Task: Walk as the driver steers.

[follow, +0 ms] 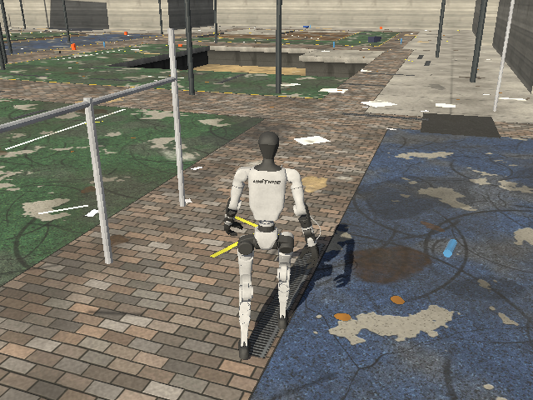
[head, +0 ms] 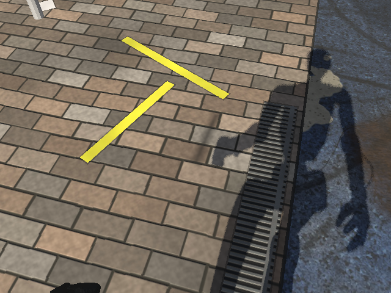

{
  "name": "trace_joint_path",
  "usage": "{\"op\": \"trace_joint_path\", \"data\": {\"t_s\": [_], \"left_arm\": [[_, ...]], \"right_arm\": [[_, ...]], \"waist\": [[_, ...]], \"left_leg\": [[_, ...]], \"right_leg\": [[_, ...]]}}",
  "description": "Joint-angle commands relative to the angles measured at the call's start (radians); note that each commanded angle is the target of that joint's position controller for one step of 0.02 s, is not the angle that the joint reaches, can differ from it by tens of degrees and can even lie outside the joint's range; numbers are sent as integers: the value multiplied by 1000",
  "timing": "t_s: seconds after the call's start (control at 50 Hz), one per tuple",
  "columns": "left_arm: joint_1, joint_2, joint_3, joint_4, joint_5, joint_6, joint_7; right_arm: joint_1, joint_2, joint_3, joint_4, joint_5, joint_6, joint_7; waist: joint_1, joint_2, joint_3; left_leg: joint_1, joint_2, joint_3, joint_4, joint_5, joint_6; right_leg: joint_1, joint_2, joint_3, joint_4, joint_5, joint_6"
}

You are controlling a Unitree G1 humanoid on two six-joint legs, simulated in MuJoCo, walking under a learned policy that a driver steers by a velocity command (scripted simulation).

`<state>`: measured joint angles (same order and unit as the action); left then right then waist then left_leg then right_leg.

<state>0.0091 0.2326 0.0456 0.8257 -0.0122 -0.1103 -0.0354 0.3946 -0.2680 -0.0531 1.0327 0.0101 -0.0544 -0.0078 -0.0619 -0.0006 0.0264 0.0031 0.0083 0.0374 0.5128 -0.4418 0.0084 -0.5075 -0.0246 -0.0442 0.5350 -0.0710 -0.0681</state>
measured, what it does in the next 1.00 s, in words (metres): walks ahead: left foot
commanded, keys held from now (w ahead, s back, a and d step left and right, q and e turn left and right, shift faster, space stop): w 0.60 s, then no key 0.06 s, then e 0.34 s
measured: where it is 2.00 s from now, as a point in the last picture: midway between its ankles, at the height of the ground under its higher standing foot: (207, 235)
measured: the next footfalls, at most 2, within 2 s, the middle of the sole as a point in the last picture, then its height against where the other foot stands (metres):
left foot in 0.52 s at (160, 291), level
right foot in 1.02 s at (222, 241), level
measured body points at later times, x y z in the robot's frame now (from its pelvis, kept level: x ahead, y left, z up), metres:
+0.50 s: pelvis +0.28 +0.01 +0.01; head +0.31 +0.02 +0.46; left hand +0.24 +0.29 -0.13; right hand +0.49 -0.22 -0.09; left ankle +0.43 +0.13 -0.71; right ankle +0.12 -0.10 -0.72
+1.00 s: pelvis +0.50 +0.03 +0.01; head +0.53 +0.01 +0.46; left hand +0.67 +0.27 -0.10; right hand +0.55 -0.26 -0.12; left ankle +0.43 +0.13 -0.72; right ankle +0.59 -0.08 -0.71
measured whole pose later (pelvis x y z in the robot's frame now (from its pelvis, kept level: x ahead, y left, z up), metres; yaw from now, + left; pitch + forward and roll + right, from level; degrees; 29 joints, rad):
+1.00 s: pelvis +0.50 +0.03 +0.01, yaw -7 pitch +2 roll +2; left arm 0.12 0.24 0.07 0.83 -0.01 -0.03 -0.03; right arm 0.17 -0.26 -0.07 0.95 0.01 -0.03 -0.05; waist -0.02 -0.02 0.03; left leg -0.09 -0.02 0.19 0.39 -0.33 0.03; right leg -0.49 -0.04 -0.03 0.60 -0.13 -0.04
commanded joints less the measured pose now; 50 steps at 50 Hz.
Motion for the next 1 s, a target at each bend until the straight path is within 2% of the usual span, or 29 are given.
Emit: {"op": "trace_joint_path", "data": {"t_s": [0.02,0.04,0.06,0.08,0.1,0.14,0.2,0.24,0.32,0.38,0.42,0.46,0.48,0.5,0.52,0.54,0.56,0.58,0.6,0.62,0.64,0.68,0.7,0.74,0.8,0.86,0.92,0.96,1.0], "left_arm": [[464,258,78,69,10,6,8],[379,198,57,58,3,4,10],[288,164,45,34,5,4,12],[223,135,36,26,11,3,9],[189,109,28,24,19,-2,6],[189,106,29,37,21,-7,1],[236,146,39,64,18,-11,16],[267,152,40,77,15,-4,28],[326,165,41,100,4,3,40],[383,170,45,131,-3,14,43],[400,175,49,146,-5,25,46],[390,186,56,149,-7,35,51],[372,195,59,145,-7,40,52],[348,197,58,140,-7,46,53],[345,170,47,133,-2,50,53],[369,131,28,108,21,49,54],[489,3,-5,111,10,24,40],[406,120,19,114,-16,1,36],[312,161,31,84,-35,-14,33],[269,157,31,78,-30,-16,41],[252,152,40,80,-10,-9,49],[321,104,39,99,-6,21,54],[341,83,37,107,-8,35,56],[308,72,35,90,-5,51,60],[223,68,30,52,3,57,52],[138,78,29,9,3,63,36],[98,96,37,-32,7,73,21],[99,107,44,-53,7,77,8],[179,125,59,-47,5,72,-2]], "right_arm": [[74,-25,18,-68,3,-49,11],[-21,-123,-9,-94,32,-67,15],[-90,-131,-10,-113,39,-74,12],[-123,-121,-14,-116,26,-72,6],[-115,-110,-21,-113,15,-59,0],[-79,-62,-17,-103,9,-32,-1],[-148,-60,-20,-132,-1,-18,-5],[-220,-57,-21,-156,-7,-21,-3],[-361,-33,-10,-194,0,-31,11],[-442,-35,-4,-222,7,-36,24],[-475,-45,-4,-243,9,-42,37],[-459,-66,-10,-249,11,-48,46],[-417,-85,-19,-241,11,-51,48],[-321,-110,-35,-214,9,-52,46],[-150,-160,-61,-159,7,-51,39],[28,-240,-81,-126,-5,-46,28],[52,-274,-84,-107,-5,-43,37],[21,-176,-57,-118,5,-46,38],[-63,-137,-45,-135,6,-49,34],[-153,-119,-36,-157,-5,-51,34],[-206,-91,-28,-164,-16,-52,36],[-217,-63,-20,-148,-32,-57,38],[-212,-69,-20,-137,-34,-61,34],[-218,-95,-25,-123,-38,-61,17],[-240,-122,-29,-124,-34,-45,-10],[-212,-144,-34,-113,-23,-23,-28],[-206,-150,-40,-109,-9,6,-39],[-221,-158,-47,-119,2,25,-47],[-249,-161,-52,-140,13,43,-57]], "waist": [[180,-237,-447],[173,-181,-293],[147,-117,-187],[116,-58,-110],[79,-66,-76],[47,-77,-58],[46,-55,-16],[62,-50,0],[107,-55,29],[133,-54,55],[131,-57,64],[105,-70,47],[77,-83,18],[19,-89,-41],[-51,-67,-148],[-91,79,-301],[-12,331,-401],[-49,206,-334],[-37,159,-203],[0,66,-125],[32,40,-72],[87,66,-83],[100,68,-80],[108,70,-64],[93,79,-67],[54,73,-74],[44,74,-58],[53,83,-50],[100,65,-79]], "left_leg": [[-664,-65,-121,767,-121,25],[-762,0,-156,842,-86,47],[-763,56,-124,816,8,57],[-724,96,-105,746,83,54],[-659,129,-111,683,133,52],[-588,142,-104,628,172,40],[-664,153,-95,501,278,11],[-703,150,-90,378,388,-2],[-651,106,-45,141,552,-4],[-667,88,-41,58,541,5],[-687,84,-50,22,486,26],[-643,69,-43,-4,411,52],[-566,45,-23,-10,375,66],[-422,10,11,-28,370,86],[-175,6,9,-17,390,117],[131,212,-241,4,394,185],[401,390,-720,-149,183,340],[357,357,-724,-208,73,298],[230,329,-572,-223,117,254],[72,300,-456,-241,322,235],[-56,267,-354,-253,531,226],[-160,237,-222,-266,805,220],[-191,232,-167,-273,893,224],[-216,222,-80,-288,974,222],[-216,185,30,-297,947,192],[-137,208,53,-285,903,191],[-53,247,51,-224,854,180],[-27,269,44,-149,853,164],[-35,236,75,18,907,116]], "right_leg": [[949,-385,791,-216,-197,-280],[836,-348,657,-231,-226,-221],[680,-311,511,-250,-157,-188],[531,-272,406,-288,-74,-172],[432,-234,332,-322,-28,-153],[343,-206,266,-375,15,-160],[335,-202,201,-416,95,-175],[359,-189,164,-426,111,-163],[375,-157,93,-439,77,-131],[465,-190,94,-413,73,-130],[541,-226,104,-373,107,-123],[593,-250,110,-321,195,-106],[601,-247,103,-270,320,-94],[587,-220,75,-157,484,-76],[503,-162,35,45,512,-47],[279,-89,-14,383,180,-9],[-98,95,59,679,-495,42],[-212,40,174,785,-516,23],[-268,-9,150,786,-420,5],[-217,-59,119,743,-328,12],[-160,-84,110,689,-289,25],[-32,-102,114,633,-274,42],[-13,-96,107,605,-264,52],[-29,-83,113,505,-186,69],[7,-68,77,292,-6,75],[5,-55,50,181,70,75],[-27,-48,37,129,-10,57],[-25,-34,20,101,-96,35],[93,17,-22,-28,-47,-5]]}}
Keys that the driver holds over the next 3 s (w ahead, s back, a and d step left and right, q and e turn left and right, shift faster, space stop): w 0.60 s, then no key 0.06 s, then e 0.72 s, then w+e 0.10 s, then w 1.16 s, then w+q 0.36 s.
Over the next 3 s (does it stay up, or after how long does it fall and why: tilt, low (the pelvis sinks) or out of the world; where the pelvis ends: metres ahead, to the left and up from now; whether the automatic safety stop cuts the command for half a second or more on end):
stays up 1.16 -0.36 0.01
